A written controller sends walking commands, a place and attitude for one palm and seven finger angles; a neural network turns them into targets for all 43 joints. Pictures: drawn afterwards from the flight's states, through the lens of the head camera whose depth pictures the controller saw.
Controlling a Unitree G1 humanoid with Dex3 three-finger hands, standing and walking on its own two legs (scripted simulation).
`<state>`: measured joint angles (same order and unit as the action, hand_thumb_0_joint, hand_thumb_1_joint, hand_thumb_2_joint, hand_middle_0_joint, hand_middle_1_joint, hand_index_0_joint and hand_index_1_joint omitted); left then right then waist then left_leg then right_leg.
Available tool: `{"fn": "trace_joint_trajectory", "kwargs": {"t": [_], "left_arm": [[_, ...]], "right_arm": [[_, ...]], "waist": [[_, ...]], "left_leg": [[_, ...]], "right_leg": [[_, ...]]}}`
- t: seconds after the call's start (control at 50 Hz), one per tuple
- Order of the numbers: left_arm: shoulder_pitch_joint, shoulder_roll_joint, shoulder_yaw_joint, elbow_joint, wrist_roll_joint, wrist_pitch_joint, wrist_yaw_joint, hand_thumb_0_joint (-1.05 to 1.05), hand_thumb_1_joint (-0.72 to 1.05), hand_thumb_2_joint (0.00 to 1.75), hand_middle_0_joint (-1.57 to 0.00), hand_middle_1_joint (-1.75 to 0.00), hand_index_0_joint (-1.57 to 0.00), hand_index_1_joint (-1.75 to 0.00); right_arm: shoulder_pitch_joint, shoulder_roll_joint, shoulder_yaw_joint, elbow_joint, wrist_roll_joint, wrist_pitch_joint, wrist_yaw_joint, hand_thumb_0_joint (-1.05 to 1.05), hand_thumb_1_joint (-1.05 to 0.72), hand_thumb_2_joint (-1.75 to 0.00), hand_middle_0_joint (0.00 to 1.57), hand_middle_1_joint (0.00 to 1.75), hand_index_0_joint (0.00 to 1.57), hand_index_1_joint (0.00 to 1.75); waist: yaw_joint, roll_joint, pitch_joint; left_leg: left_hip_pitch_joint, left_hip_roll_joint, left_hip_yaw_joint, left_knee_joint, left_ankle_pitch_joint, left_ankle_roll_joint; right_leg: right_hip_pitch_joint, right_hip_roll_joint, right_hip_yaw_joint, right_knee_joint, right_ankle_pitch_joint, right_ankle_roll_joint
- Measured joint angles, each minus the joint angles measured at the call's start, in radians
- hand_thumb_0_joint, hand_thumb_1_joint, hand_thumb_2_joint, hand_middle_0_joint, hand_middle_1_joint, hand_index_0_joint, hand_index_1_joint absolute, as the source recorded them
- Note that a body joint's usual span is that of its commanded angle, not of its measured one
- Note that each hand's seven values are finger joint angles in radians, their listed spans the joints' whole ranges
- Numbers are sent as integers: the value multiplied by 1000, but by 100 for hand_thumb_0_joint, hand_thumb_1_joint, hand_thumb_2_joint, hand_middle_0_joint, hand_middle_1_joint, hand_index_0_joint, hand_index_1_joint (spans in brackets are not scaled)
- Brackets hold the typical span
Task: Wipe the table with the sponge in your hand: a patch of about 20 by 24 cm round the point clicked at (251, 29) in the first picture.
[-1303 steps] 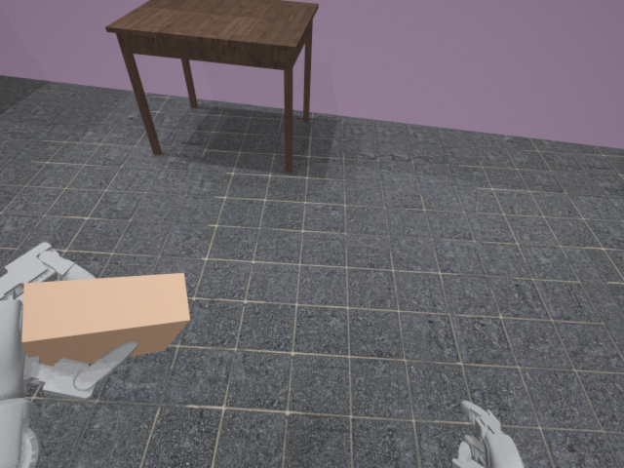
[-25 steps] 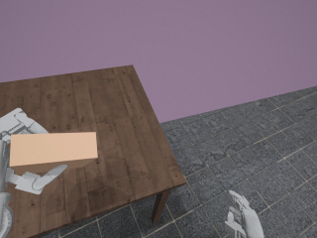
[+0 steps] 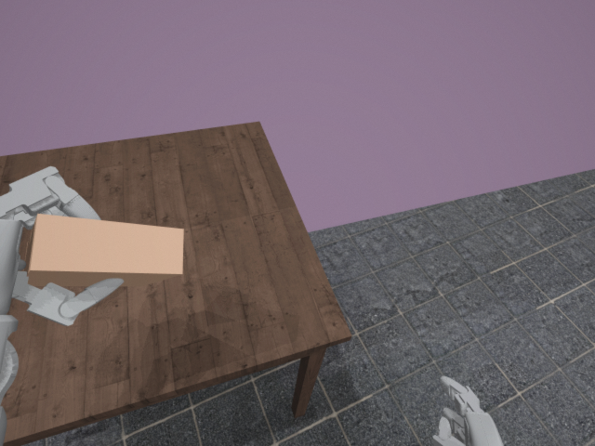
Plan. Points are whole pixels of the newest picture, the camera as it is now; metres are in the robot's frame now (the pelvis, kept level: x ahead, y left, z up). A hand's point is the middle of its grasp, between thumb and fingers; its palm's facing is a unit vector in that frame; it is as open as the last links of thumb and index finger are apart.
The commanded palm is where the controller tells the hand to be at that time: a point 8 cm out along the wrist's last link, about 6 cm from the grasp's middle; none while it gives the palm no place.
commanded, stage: turn the palm down, sponge in hand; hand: left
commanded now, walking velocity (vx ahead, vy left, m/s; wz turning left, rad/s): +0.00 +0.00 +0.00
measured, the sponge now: (122, 258) +0.26 +0.22 +0.15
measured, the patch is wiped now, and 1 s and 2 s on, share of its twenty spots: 0.00 0.00 0.00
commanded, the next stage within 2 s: none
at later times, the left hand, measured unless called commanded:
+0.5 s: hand (83, 291) +0.22 +0.24 +0.16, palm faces +0.39 -0.57 -0.72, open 9.1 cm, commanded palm +0.17 +0.25 +0.17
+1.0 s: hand (113, 308) +0.23 +0.23 +0.10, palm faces +0.10 -0.40 -0.91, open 9.1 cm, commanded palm +0.20 +0.24 +0.16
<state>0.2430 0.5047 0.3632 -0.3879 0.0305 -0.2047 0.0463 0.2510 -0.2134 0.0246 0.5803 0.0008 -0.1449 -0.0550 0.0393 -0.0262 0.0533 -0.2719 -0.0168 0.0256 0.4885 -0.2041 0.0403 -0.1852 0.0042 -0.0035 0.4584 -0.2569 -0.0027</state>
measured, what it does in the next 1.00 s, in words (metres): shifts its weight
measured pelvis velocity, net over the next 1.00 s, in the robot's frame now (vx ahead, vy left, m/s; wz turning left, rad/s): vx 0.02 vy -0.07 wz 0.01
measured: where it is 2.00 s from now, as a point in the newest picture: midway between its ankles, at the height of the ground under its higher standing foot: outside the picture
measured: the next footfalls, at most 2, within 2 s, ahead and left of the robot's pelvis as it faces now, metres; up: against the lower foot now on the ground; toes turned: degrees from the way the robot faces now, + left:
none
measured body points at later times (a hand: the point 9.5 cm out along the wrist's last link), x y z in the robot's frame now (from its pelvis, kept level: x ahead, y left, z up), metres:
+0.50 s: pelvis -0.01 -0.07 -0.02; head -0.01 -0.10 +0.43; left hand +0.19 +0.27 +0.20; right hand +0.20 -0.29 -0.10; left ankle +0.04 +0.09 -0.74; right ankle -0.01 -0.13 -0.74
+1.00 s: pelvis +0.02 -0.07 -0.02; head +0.04 -0.10 +0.43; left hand +0.22 +0.25 +0.15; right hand +0.21 -0.32 -0.12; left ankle +0.04 +0.09 -0.74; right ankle -0.01 -0.13 -0.74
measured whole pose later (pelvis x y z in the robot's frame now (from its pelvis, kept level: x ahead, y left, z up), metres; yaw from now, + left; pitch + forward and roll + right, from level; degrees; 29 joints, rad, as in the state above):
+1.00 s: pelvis +0.02 -0.07 -0.02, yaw +0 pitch +3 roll +1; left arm 0.42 0.61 0.30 -0.32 0.36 0.12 -0.02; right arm 0.19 -0.30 -0.04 0.56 0.04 0.01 -0.09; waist 0.06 0.07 -0.04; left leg -0.42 0.02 -0.02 0.68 -0.32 -0.02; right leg -0.35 0.05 -0.04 0.71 -0.42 -0.08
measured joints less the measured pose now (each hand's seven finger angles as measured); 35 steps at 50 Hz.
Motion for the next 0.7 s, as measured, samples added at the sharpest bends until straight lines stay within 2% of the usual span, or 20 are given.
{"fn": "trace_joint_trajectory", "kwargs": {"t": [0.02,0.04,0.08,0.12,0.18,0.22,0.26,0.3,0.36,0.4,0.44,0.52,0.56,0.6,0.64,0.7], "left_arm": [[-58,22,20,35,7,20,-6,0,-43,106,-84,-142,-84,-141],[-98,26,39,62,-5,49,-15,0,-43,106,-84,-142,-84,-141],[-129,-5,67,96,-56,124,-41,0,-43,106,-84,-142,-83,-141],[-105,-41,60,102,-73,198,-69,0,-42,106,-84,-143,-83,-142],[-10,-63,-14,78,2,254,-96,0,-42,106,-83,-143,-83,-142],[61,-63,-63,57,51,237,-97,0,-42,106,-83,-143,-83,-142],[115,-51,-84,34,73,192,-84,0,-42,106,-84,-143,-83,-142],[135,-28,-77,14,83,136,-56,0,-42,106,-84,-143,-83,-142],[114,2,-27,4,104,73,2,0,-43,106,-84,-142,-84,-141],[75,18,6,24,117,72,26,0,-43,106,-84,-142,-84,-141],[33,32,24,70,121,104,23,0,-43,106,-84,-142,-84,-141],[-15,57,-5,183,139,226,-53,0,-42,106,-84,-142,-83,-141],[-10,66,-39,212,160,256,-98,0,-42,106,-84,-143,-83,-142],[7,69,-67,210,181,243,-129,0,-42,106,-84,-143,-83,-142],[34,70,-79,178,195,197,-138,0,-42,106,-84,-143,-83,-142],[85,87,-60,92,210,119,-106,0,-43,106,-84,-142,-83,-141]], "right_arm": [[-15,-2,1,21,-11,-1,20,1,-90,-90,20,30,20,30],[-30,-4,1,37,-15,3,34,1,-90,-90,20,30,20,30],[-55,-12,-1,57,-7,10,48,1,-90,-90,20,30,20,30],[-66,-21,-4,59,3,17,53,1,-90,-90,20,30,20,30],[-82,-34,-3,36,7,36,60,1,-90,-90,20,30,20,30],[-97,-33,-1,20,-4,45,59,1,-90,-90,20,30,20,30],[-108,-25,-3,13,-16,48,54,1,-90,-90,20,30,20,30],[-111,-13,-9,17,-24,47,47,1,-90,-90,20,30,20,30],[-109,-7,-18,40,-28,45,43,1,-90,-90,20,30,20,30],[-105,-15,-22,52,-25,51,39,1,-90,-90,20,30,20,30],[-99,-29,-23,57,-16,61,29,1,-90,-90,20,30,20,30],[-89,-62,-20,47,12,83,1,1,-90,-90,20,30,20,30],[-89,-71,-22,38,17,89,-10,1,-90,-90,20,30,20,30],[-92,-71,-28,33,16,90,-16,1,-90,-90,20,30,20,30],[-96,-64,-35,32,8,90,-17,1,-90,-90,20,30,20,30],[-92,-48,-46,36,-1,95,-10,1,-90,-90,20,30,20,30]], "waist": [[1,-3,-4],[1,-1,-11],[-1,21,-24],[-6,47,-39],[-13,70,-45],[-18,71,-40],[-16,59,-34],[-5,43,-33],[12,32,-41],[17,41,-50],[21,61,-57],[21,107,-56],[17,120,-53],[13,122,-48],[9,112,-45],[13,80,-51]], "left_leg": [[-11,-6,-3,9,-1,-5],[-17,-7,-1,15,-2,-9],[-16,-2,5,22,-7,-12],[-9,1,8,21,-10,-13],[-6,5,8,24,-12,-17],[-16,9,4,36,-15,-23],[-32,17,-4,55,-21,-34],[-49,27,-18,77,-28,-47],[-73,42,-49,114,-42,-68],[-85,47,-70,135,-52,-76],[-89,50,-85,147,-58,-79],[-78,50,-90,139,-59,-62],[-78,50,-83,134,-58,-52],[-86,52,-76,136,-60,-48],[-100,54,-69,145,-64,-48],[-122,58,-62,168,-74,-56]], "right_leg": [[-18,-6,-3,28,-15,-3],[-30,-8,-2,45,-22,0],[-33,-4,5,54,-24,7],[-29,0,9,55,-26,3],[-32,3,8,70,-35,-6],[-43,8,4,90,-44,-13],[-61,15,-4,115,-55,-23],[-73,26,-18,134,-65,-37],[-81,43,-47,153,-78,-57],[-82,51,-68,162,-87,-67],[-79,55,-83,166,-93,-74],[-69,57,-87,162,-95,-80],[-76,56,-82,167,-97,-83],[-90,58,-74,177,-101,-86],[-111,60,-66,193,-108,-90],[-141,66,-50,222,-124,-96]]}}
